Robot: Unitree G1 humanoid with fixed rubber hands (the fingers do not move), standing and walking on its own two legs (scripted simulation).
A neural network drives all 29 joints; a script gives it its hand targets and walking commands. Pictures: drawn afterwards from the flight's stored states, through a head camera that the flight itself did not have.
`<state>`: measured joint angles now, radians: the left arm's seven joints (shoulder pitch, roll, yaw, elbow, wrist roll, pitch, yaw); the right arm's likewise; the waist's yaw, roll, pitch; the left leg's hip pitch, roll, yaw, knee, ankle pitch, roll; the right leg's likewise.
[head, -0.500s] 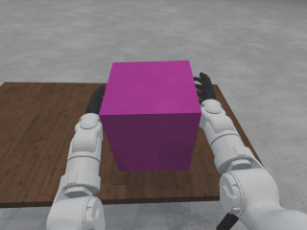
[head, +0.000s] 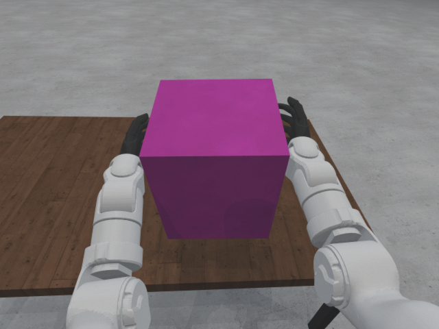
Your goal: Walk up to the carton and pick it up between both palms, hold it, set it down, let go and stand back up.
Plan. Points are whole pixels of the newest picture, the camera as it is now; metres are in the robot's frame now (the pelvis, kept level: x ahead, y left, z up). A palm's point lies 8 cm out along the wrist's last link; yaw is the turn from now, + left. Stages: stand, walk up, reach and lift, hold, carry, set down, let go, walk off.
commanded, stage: reach and lift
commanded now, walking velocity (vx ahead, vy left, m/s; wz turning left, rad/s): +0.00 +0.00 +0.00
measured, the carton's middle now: (217, 163) +0.40 +0.01 +0.13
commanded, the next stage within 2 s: hold in 0.10 s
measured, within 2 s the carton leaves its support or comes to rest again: neither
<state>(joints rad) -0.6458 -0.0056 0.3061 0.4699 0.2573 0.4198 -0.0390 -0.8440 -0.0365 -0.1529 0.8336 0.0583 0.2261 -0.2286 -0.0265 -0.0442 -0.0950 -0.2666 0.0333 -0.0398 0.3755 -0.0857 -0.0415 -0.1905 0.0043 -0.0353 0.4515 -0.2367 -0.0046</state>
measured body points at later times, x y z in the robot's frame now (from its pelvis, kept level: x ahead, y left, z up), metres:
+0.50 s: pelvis +0.00 +0.00 +0.00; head -0.05 +0.02 +0.45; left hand +0.39 +0.16 +0.19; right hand +0.40 -0.14 +0.21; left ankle +0.07 +0.15 -0.74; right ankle +0.00 -0.11 -0.74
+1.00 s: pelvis +0.00 +0.00 +0.00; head -0.06 +0.02 +0.45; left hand +0.38 +0.16 +0.20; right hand +0.40 -0.14 +0.22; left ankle +0.07 +0.15 -0.74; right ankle +0.00 -0.11 -0.74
